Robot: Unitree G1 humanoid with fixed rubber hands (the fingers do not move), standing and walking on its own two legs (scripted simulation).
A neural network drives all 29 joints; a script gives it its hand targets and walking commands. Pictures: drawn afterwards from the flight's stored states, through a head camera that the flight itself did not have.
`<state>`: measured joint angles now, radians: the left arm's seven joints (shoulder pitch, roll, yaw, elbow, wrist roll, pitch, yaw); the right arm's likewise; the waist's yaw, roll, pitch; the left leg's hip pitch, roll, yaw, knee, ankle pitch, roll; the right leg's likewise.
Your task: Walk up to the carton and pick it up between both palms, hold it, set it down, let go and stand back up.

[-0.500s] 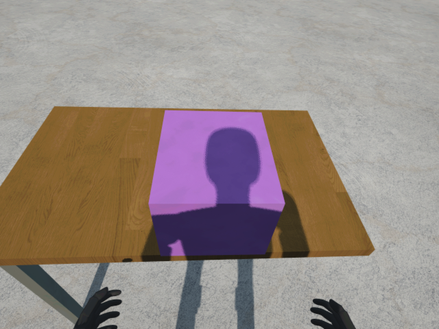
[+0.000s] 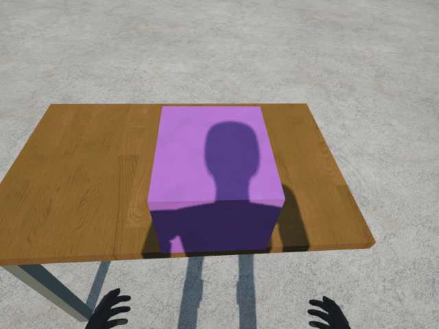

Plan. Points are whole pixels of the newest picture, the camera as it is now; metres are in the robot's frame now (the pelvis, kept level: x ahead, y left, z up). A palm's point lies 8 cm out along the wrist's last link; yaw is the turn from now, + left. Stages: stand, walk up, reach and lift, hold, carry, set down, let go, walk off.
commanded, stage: set down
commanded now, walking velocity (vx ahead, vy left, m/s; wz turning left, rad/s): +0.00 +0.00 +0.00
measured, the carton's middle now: (213, 176) +0.46 +0.05 +0.00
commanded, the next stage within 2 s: let go in 1.14 s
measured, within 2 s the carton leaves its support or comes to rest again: neither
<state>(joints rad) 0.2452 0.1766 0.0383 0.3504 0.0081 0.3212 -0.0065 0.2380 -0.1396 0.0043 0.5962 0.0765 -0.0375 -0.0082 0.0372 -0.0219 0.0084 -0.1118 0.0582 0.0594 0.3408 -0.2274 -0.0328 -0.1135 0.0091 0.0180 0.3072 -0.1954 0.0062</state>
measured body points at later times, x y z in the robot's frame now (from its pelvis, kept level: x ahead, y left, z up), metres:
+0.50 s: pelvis -0.03 +0.00 +0.00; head +0.00 +0.01 +0.44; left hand +0.13 +0.22 -0.11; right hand +0.13 -0.20 -0.12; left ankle -0.03 +0.13 -0.75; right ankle -0.02 -0.12 -0.75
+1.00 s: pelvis -0.04 +0.00 -0.01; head +0.03 +0.01 +0.43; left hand +0.13 +0.22 -0.14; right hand +0.12 -0.20 -0.15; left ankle -0.03 +0.13 -0.75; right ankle -0.02 -0.12 -0.75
